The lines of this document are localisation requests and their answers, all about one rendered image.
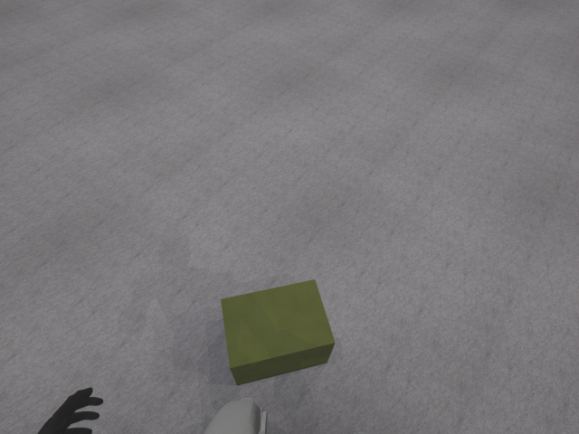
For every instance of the carton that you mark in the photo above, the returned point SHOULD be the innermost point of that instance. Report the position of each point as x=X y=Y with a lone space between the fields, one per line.
x=276 y=331

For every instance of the robot left thigh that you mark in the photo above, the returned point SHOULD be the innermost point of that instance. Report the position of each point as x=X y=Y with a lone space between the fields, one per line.
x=239 y=417

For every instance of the left robot hand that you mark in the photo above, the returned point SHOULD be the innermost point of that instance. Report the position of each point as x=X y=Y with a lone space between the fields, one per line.
x=66 y=415

